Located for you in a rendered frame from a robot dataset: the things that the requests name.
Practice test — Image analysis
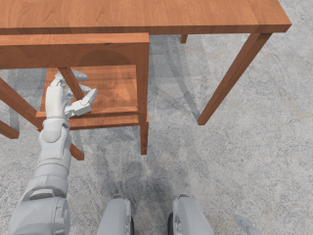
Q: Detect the robot right hand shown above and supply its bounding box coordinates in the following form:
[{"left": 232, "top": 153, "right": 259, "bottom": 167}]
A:
[{"left": 234, "top": 214, "right": 263, "bottom": 235}]

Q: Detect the right robot shin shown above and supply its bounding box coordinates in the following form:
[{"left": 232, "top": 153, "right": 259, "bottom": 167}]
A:
[{"left": 172, "top": 193, "right": 189, "bottom": 235}]

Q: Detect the left robot upper arm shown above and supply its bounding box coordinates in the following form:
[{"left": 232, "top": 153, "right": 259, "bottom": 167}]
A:
[{"left": 10, "top": 196, "right": 70, "bottom": 235}]

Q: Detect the robot left forearm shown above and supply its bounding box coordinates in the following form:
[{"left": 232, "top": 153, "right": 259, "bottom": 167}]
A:
[{"left": 8, "top": 117, "right": 72, "bottom": 235}]

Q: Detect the right robot thigh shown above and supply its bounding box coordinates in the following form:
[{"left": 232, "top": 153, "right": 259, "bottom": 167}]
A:
[{"left": 172, "top": 197, "right": 214, "bottom": 235}]

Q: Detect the robot left hand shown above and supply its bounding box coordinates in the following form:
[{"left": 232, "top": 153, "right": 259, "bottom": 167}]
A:
[{"left": 45, "top": 70, "right": 98, "bottom": 122}]

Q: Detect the table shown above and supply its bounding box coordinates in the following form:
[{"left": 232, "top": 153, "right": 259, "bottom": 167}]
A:
[{"left": 0, "top": 0, "right": 292, "bottom": 139}]

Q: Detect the chair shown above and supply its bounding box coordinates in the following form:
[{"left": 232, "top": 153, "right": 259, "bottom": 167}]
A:
[{"left": 0, "top": 32, "right": 150, "bottom": 161}]

